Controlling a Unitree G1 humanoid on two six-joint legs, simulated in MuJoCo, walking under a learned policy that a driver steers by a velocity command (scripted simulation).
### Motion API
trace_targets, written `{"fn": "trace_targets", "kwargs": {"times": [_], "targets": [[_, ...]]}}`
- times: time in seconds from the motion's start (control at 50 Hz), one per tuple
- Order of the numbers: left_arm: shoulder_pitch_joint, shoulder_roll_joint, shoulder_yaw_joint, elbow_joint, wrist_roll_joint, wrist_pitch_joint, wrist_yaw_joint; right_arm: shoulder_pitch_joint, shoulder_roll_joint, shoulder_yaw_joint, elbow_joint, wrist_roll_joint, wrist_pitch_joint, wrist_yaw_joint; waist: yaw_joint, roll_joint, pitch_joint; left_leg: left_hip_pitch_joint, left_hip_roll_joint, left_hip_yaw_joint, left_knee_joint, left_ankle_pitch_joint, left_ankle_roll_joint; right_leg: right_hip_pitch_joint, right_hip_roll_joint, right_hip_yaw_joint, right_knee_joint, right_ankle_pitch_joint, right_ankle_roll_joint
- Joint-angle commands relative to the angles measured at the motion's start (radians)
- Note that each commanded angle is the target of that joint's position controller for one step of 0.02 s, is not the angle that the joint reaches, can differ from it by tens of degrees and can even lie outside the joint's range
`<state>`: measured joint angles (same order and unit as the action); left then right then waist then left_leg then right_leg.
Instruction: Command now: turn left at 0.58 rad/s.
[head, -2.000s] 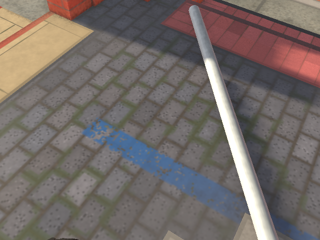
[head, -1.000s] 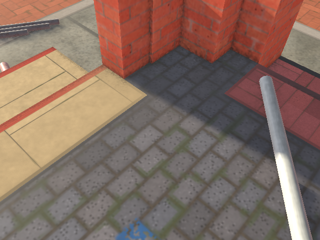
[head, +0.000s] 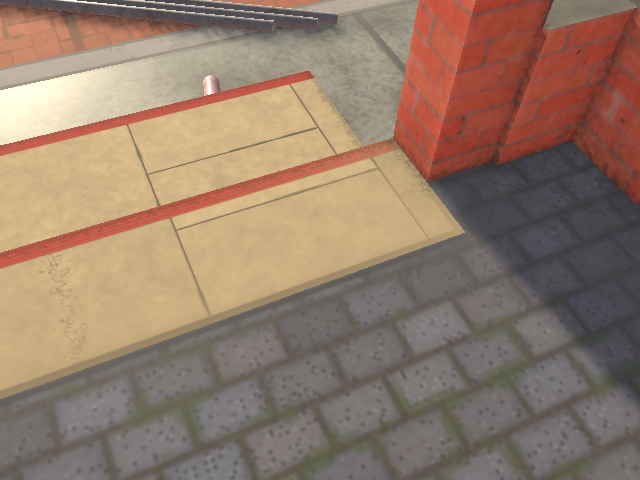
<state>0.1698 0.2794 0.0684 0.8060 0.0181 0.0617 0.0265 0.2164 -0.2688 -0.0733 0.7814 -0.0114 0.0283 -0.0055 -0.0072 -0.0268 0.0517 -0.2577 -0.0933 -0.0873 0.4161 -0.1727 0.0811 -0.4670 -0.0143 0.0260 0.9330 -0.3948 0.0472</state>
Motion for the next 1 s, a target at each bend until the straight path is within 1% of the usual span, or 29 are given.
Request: {"fn": "trace_targets", "kwargs": {"times": [0.02,0.12,0.16,0.18,0.2,0.22,0.24,0.26,0.28,0.3,0.32,0.34,0.4,0.46,0.5,0.54,0.6,0.64,0.66,0.68,0.7,0.72,0.74,0.76,0.8,0.84,0.86,0.94,1.0], "targets": [[-0.029,0.068,0.01,-0.084,-0.005,-0.015,0.006,0.052,-0.173,-0.044,-0.046,-0.006,-0.003,0.001,-0.029,0.137,-0.093,0.159,0.273,-0.305,-0.081,0.261,0.182,-0.066,0.01,0.013,-0.066,-0.02,-0.005],[-0.003,0.075,0.004,-0.109,-0.017,-0.031,0.012,0.007,-0.186,-0.051,-0.062,-0.01,0.005,0.014,-0.016,0.152,-0.11,0.098,0.248,-0.388,-0.05,0.294,0.152,0.075,0.051,0.018,-0.209,-0.036,-0.033],[0.05,0.07,0.001,-0.106,-0.021,-0.04,0.016,-0.033,-0.185,-0.052,-0.068,-0.004,0.01,0.018,0.017,0.153,-0.115,0.054,0.217,-0.408,-0.028,0.281,0.112,0.189,0.07,0.015,-0.356,0.01,-0.05],[0.098,0.066,-0.001,-0.095,-0.018,-0.046,0.021,-0.063,-0.179,-0.051,-0.073,0.005,0.013,0.017,0.052,0.139,-0.11,0.002,0.18,-0.398,-0.003,0.215,0.069,0.287,0.07,0.007,-0.508,0.1,-0.056],[0.122,0.116,0.01,-0.093,-0.006,-0.054,0.03,-0.062,-0.143,-0.041,-0.083,0.014,0.011,0.012,0.055,0.061,-0.106,-0.095,0.115,-0.346,0.069,0.05,0.007,0.384,-0.037,0.101,-0.645,0.109,-0.079],[0.088,0.212,0.025,-0.118,0.008,-0.053,0.035,-0.008,-0.06,-0.023,-0.095,0.02,0.008,0.008,0.013,-0.174,-0.11,-0.253,-0.039,-0.142,0.289,-0.267,-0.056,0.465,-0.311,0.377,-0.739,0.088,-0.155],[0.041,0.24,0.033,-0.132,0.011,-0.045,0.025,-0.005,-0.142,-0.043,-0.087,-0.014,0.011,0.002,0.012,-0.19,-0.067,-0.289,-0.065,-0.032,0.478,-0.41,-0.071,0.317,-0.402,0.454,-0.728,0.209,-0.263],[0.014,0.173,0.016,-0.147,0.009,-0.046,0.019,-0.002,-0.173,-0.054,-0.075,-0.025,0.014,0.006,-0.01,-0.106,-0.041,-0.254,-0.016,-0.051,0.603,-0.373,-0.074,0.26,-0.371,0.393,-0.712,0.275,-0.283],[-0.039,0.123,0.002,-0.155,0.002,-0.048,0.014,0.018,-0.166,-0.056,-0.054,-0.022,0.02,0.016,-0.037,-0.068,-0.016,-0.24,-0.003,-0.046,0.67,-0.312,-0.079,0.231,-0.302,0.284,-0.697,0.302,-0.257],[-0.077,0.106,-0.004,-0.168,0.003,-0.047,0.013,0.044,-0.159,-0.056,-0.039,-0.016,0.026,0.027,-0.053,-0.081,-0.017,-0.241,0.0,-0.028,0.719,-0.26,-0.09,0.245,-0.24,0.192,-0.683,0.329,-0.227],[-0.079,0.106,-0.004,-0.173,0.003,-0.05,0.018,0.058,-0.153,-0.055,-0.033,-0.013,0.032,0.038,-0.049,-0.117,-0.026,-0.261,0.004,-0.009,0.753,-0.238,-0.104,0.28,-0.214,0.139,-0.668,0.393,-0.222],[-0.059,0.106,-0.004,-0.172,0.004,-0.051,0.018,0.054,-0.147,-0.05,-0.032,-0.009,0.034,0.045,-0.034,-0.117,-0.034,-0.274,0.01,0.007,0.754,-0.231,-0.12,0.314,-0.201,0.1,-0.653,0.456,-0.225],[0.034,0.122,0.005,-0.147,0.003,-0.053,0.018,-0.017,-0.13,-0.039,-0.059,-0.003,0.04,0.052,0.023,-0.106,-0.049,-0.317,0.03,0.033,0.679,-0.237,-0.148,0.433,-0.229,0.071,-0.622,0.544,-0.247],[0.072,0.142,0.015,-0.132,0.007,-0.054,0.014,-0.055,-0.114,-0.027,-0.081,-0.001,0.047,0.056,0.046,-0.125,-0.061,-0.292,0.055,0.056,0.566,-0.265,-0.149,0.479,-0.262,0.051,-0.604,0.571,-0.26],[0.088,0.157,0.023,-0.127,0.013,-0.055,0.002,-0.086,-0.11,-0.018,-0.099,-0.005,0.048,0.068,0.066,-0.14,-0.073,-0.24,0.079,0.086,0.468,-0.262,-0.129,0.457,-0.271,0.046,-0.654,0.267,-0.252],[0.084,0.183,0.032,-0.123,0.017,-0.056,-0.009,-0.126,-0.115,-0.013,-0.123,-0.007,0.046,0.085,0.075,-0.162,-0.045,-0.192,0.087,0.116,0.381,-0.282,-0.104,0.406,-0.284,0.059,-0.712,-0.004,-0.241],[0.076,0.206,0.042,-0.117,0.02,-0.058,-0.023,-0.128,-0.114,-0.007,-0.132,-0.003,0.03,0.093,0.06,-0.135,-0.018,-0.068,0.077,0.165,0.239,-0.299,-0.055,0.326,-0.299,0.03,-0.724,-0.071,-0.219],[0.041,0.204,0.043,-0.116,0.004,-0.055,-0.027,-0.03,-0.097,-0.003,-0.095,-0.011,0.012,0.087,-0.01,-0.089,-0.021,0.122,0.052,0.198,0.052,-0.185,-0.014,0.218,-0.269,-0.051,-0.637,-0.085,-0.182],[0.031,0.173,0.035,-0.117,0.002,-0.055,-0.026,0.093,-0.116,-0.011,-0.041,-0.02,0.0,0.076,-0.059,-0.027,-0.048,0.287,0.024,0.178,-0.013,-0.19,0.006,0.105,-0.222,-0.117,-0.502,-0.122,-0.148],[0.018,0.092,0.011,-0.136,0.008,-0.053,-0.033,0.226,-0.193,-0.033,-0.001,-0.031,-0.014,0.061,-0.114,0.227,-0.073,0.429,0.218,-0.13,-0.166,-0.418,0.053,-0.084,-0.122,-0.251,-0.143,-0.192,-0.095],[-0.069,0.056,-0.003,-0.215,0.029,-0.054,-0.04,0.256,-0.315,-0.052,-0.035,-0.007,-0.025,0.055,-0.128,0.347,-0.005,0.435,0.461,-0.644,-0.292,-0.634,0.183,-0.402,0.033,-0.174,0.053,-0.283,-0.06],[-0.121,0.13,0.013,-0.226,0.039,-0.06,-0.046,0.226,-0.262,-0.043,-0.03,-0.006,-0.023,0.043,-0.128,0.187,0.067,0.35,0.46,-0.594,-0.296,-0.578,0.224,-0.425,-0.033,-0.023,0.119,-0.175,-0.065],[-0.089,0.148,0.019,-0.206,0.013,-0.072,-0.061,0.162,-0.213,-0.023,-0.038,-0.001,-0.025,0.034,-0.071,0.168,0.092,0.303,0.398,-0.484,-0.29,-0.518,0.201,-0.387,-0.061,-0.013,0.109,-0.042,-0.065],[-0.042,0.155,0.02,-0.175,0.007,-0.086,-0.07,0.117,-0.186,-0.013,-0.044,0.0,-0.033,0.027,-0.034,0.155,0.097,0.275,0.328,-0.384,-0.296,-0.383,0.169,-0.334,-0.073,-0.013,0.079,0.046,-0.055],[0.014,0.154,0.02,-0.131,0.033,-0.087,-0.074,0.087,-0.166,-0.004,-0.051,0.002,-0.055,0.017,-0.005,0.145,0.054,0.275,0.251,-0.266,-0.279,-0.091,0.144,-0.258,-0.07,-0.031,0.068,0.142,-0.032],[0.01,0.133,0.015,-0.131,0.034,-0.078,-0.073,0.131,-0.175,-0.007,-0.03,0.01,-0.071,0.021,0.0,0.112,0.018,0.283,0.238,-0.227,-0.248,0.111,0.15,-0.25,-0.056,-0.043,0.068,0.177,-0.015],[-0.014,0.124,0.011,-0.14,0.03,-0.075,-0.072,0.155,-0.18,-0.009,-0.019,0.011,-0.076,0.022,-0.006,0.106,0.017,0.283,0.234,-0.221,-0.242,0.148,0.154,-0.263,-0.054,-0.047,0.052,0.192,-0.008],[-0.138,0.091,-0.006,-0.173,0.024,-0.076,-0.076,0.233,-0.155,0.0,0.025,0.005,-0.083,0.013,-0.053,0.123,0.05,0.283,0.222,-0.184,-0.25,0.246,0.148,-0.282,-0.048,-0.077,-0.102,0.28,0.0],[-0.221,0.073,-0.018,-0.203,0.017,-0.085,-0.084,0.271,-0.165,0.003,0.055,0.0,-0.09,0.005,-0.079,0.125,0.063,0.29,0.237,-0.174,-0.236,0.347,0.135,-0.221,-0.028,-0.091,-0.236,0.327,-0.027]]}}
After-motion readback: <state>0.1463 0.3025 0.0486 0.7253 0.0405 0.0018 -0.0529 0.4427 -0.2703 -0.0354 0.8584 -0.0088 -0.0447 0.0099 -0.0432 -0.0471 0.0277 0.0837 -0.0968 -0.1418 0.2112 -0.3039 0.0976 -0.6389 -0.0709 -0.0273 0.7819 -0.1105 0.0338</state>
